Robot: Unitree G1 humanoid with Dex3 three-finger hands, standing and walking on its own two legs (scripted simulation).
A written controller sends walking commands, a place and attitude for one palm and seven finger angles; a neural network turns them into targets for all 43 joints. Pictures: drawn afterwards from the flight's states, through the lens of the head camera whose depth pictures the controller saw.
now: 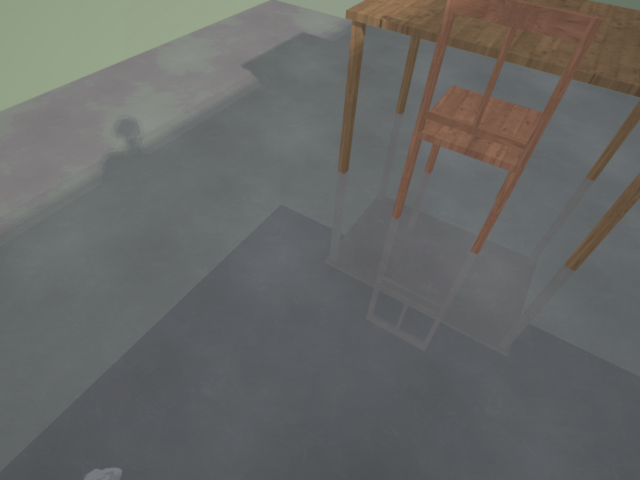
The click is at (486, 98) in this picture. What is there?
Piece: chair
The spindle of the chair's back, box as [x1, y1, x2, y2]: [472, 27, 516, 127]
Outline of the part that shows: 516,28 509,27 472,125 477,127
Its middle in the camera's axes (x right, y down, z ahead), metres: +0.54 -0.49 +1.21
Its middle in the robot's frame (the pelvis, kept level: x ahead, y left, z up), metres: +1.25 -0.48 -0.07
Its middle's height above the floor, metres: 0.70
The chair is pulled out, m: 0.00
